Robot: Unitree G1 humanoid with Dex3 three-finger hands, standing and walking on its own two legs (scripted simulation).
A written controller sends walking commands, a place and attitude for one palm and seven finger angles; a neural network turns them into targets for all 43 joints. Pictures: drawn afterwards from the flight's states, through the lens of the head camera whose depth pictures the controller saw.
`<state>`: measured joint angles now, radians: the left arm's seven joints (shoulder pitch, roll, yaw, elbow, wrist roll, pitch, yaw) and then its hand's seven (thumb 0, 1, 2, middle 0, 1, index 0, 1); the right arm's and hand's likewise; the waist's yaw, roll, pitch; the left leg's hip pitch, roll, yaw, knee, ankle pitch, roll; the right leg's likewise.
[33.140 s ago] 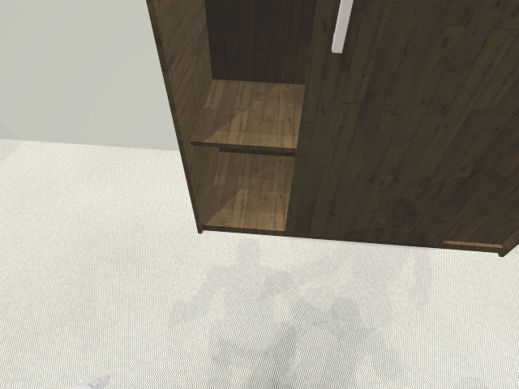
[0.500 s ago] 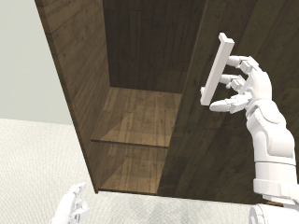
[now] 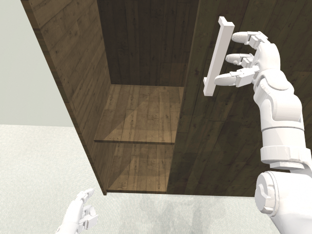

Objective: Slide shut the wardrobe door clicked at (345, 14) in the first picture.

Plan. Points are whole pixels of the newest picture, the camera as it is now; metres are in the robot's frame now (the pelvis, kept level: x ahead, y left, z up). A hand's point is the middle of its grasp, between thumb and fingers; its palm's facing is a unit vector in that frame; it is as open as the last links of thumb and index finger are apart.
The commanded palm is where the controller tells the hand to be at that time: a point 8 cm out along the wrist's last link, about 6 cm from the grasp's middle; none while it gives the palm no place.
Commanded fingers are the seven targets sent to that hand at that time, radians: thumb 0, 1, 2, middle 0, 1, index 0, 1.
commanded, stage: loosen the grip on the handle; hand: right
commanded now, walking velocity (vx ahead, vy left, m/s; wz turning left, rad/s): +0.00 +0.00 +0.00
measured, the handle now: (214, 59) +0.48 -0.13 +0.24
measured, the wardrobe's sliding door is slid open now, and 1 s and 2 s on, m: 0.38 0.38 0.38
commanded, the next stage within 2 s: slip the hand off the handle in 0.52 s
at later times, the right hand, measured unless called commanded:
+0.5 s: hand (230, 52) +0.40 -0.13 +0.30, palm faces +0.07 +1.00 -0.02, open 15.1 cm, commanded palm +0.38 -0.17 +0.27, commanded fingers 0.00 0.55 -0.20 0.25 1.15 0.25 1.15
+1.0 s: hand (251, 49) +0.43 -0.18 +0.29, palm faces +0.05 +1.00 +0.00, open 14.7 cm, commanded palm +0.39 -0.23 +0.29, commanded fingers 0.00 0.55 -0.20 0.25 1.15 0.25 1.15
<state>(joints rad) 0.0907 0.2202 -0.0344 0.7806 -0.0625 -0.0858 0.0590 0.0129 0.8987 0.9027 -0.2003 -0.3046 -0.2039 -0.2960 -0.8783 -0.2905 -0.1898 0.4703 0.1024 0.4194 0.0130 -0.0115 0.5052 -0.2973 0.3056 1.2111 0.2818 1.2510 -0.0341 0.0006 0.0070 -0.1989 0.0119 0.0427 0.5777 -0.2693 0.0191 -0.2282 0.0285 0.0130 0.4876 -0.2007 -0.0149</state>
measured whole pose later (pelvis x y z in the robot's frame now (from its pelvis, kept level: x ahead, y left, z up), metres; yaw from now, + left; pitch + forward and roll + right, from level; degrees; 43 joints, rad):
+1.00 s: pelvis -0.02 -0.03 +0.00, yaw +4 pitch +0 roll +1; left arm 0.27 0.25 -0.04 0.72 -0.07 -0.21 0.04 0.01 0.90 0.90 -0.20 -0.30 -0.20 -0.30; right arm -0.91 -0.39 -0.28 0.61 0.13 0.28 0.07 -0.01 0.55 -0.20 0.29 1.17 0.25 1.15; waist 0.01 -0.02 -0.06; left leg -0.21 -0.01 -0.05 0.45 -0.24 -0.01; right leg -0.27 0.01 -0.05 0.46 -0.19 -0.04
